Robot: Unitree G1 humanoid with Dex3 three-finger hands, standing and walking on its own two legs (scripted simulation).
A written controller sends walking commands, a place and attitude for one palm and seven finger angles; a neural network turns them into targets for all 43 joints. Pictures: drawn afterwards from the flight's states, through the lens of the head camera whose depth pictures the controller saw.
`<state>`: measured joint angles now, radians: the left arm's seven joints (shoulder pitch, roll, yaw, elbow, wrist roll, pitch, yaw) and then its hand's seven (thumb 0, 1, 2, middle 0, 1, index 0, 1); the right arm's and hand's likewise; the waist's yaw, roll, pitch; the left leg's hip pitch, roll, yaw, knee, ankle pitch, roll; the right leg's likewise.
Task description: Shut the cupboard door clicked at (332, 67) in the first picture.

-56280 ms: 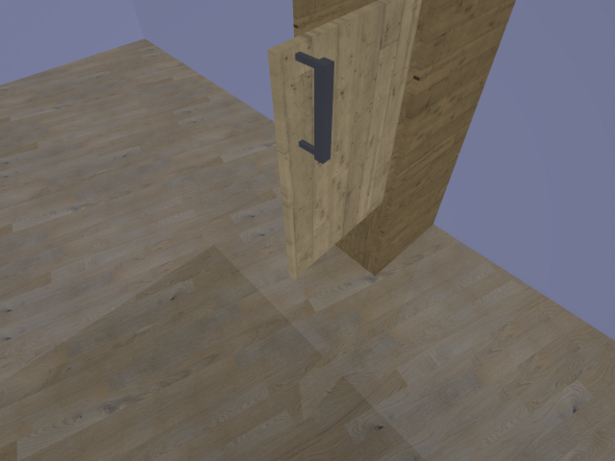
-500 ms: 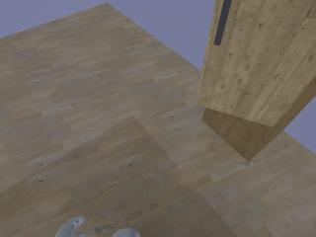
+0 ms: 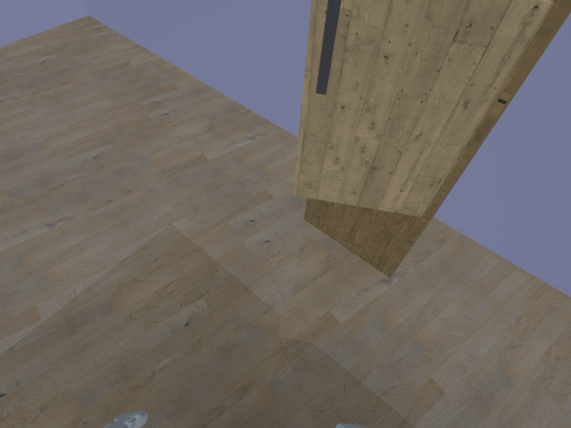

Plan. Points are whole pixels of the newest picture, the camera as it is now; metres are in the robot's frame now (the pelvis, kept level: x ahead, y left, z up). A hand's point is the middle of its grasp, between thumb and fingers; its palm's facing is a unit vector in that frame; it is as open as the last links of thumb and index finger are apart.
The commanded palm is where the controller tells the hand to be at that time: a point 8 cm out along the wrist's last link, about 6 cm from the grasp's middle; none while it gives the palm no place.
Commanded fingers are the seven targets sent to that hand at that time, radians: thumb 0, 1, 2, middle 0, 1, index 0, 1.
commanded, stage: take the last steps up to it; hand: left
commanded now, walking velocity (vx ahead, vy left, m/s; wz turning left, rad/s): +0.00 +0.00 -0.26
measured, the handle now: (328, 42) +0.73 -0.04 +0.14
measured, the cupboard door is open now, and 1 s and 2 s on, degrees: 29 29 29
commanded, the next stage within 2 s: come to a stop and stand still in 0.86 s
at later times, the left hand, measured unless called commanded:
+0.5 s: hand out of the picture +0.13 +0.17 -0.18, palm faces -0.13 -0.98 -0.14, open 7.4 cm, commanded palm none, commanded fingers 0.00 0.90 0.90 -0.20 -0.30 -0.20 -0.30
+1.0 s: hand (261, 337) +0.28 +0.06 -0.18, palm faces -0.12 -0.97 -0.19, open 7.2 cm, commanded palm none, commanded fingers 0.00 0.90 0.90 -0.20 -0.30 -0.20 -0.30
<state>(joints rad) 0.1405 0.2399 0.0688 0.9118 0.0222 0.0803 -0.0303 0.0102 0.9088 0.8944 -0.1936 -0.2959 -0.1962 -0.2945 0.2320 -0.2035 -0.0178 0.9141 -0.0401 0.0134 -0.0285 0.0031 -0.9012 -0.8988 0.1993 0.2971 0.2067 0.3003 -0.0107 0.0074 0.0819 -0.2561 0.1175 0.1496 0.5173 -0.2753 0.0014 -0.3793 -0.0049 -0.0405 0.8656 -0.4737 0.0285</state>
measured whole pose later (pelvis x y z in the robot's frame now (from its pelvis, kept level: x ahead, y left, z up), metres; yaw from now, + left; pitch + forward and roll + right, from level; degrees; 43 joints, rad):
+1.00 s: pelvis +0.21 -0.12 +0.00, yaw -8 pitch +1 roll -1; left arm 0.21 0.17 0.05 1.07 0.02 -0.03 0.01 0.00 0.94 0.89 -0.20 -0.30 -0.20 -0.29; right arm 0.24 -0.17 -0.03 1.03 -0.03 -0.01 -0.01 0.00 -0.91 -0.90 0.19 0.30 0.20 0.30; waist -0.02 0.01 0.04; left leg -0.41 0.09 0.11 0.76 -0.35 -0.03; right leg -0.21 0.00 -0.14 0.43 -0.24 -0.04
